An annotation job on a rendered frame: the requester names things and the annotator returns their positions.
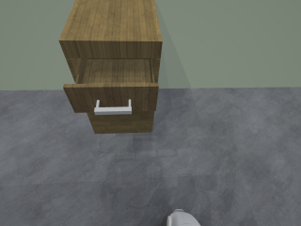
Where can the cabinet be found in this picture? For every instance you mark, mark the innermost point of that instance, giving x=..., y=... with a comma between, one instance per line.
x=114, y=29

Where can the drawer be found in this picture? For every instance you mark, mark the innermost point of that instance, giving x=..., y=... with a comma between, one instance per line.
x=113, y=81

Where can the right robot thigh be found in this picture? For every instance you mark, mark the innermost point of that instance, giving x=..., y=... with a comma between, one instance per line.
x=181, y=219

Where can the robot right shin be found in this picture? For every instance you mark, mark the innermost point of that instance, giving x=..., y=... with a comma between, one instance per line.
x=177, y=210

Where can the handle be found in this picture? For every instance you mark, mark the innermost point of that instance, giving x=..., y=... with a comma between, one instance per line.
x=116, y=110

